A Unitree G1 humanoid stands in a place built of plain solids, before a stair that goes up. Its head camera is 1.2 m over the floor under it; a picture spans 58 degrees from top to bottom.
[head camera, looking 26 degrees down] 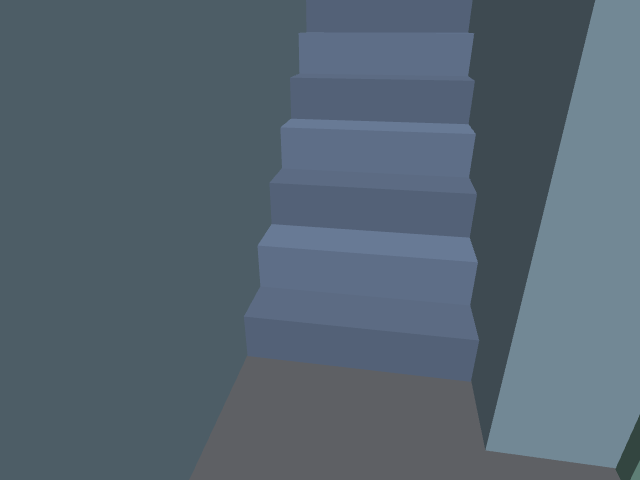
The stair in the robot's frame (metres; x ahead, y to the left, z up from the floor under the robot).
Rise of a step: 0.20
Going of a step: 0.22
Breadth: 0.88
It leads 9 degrees to the right of straight ahead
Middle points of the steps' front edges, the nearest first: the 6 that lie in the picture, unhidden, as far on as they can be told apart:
1.31 -0.14 0.20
1.53 -0.17 0.39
1.75 -0.21 0.59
1.97 -0.25 0.79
2.19 -0.28 0.99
2.41 -0.32 1.18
